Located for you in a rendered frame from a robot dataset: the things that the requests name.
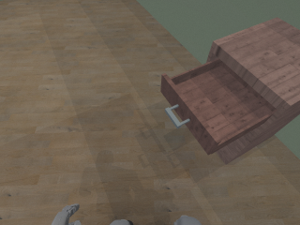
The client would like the left robot hand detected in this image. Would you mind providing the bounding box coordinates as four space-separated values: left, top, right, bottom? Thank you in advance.
52 203 82 225

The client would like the right robot thigh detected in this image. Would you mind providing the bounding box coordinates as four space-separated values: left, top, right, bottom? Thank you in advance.
173 216 202 225

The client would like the drawer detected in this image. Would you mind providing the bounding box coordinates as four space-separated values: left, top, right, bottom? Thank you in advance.
160 58 277 156

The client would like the handle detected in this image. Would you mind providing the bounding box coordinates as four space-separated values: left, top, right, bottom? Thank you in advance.
165 104 190 128

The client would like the cabinet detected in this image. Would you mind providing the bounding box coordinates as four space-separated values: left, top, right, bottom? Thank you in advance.
206 17 300 165

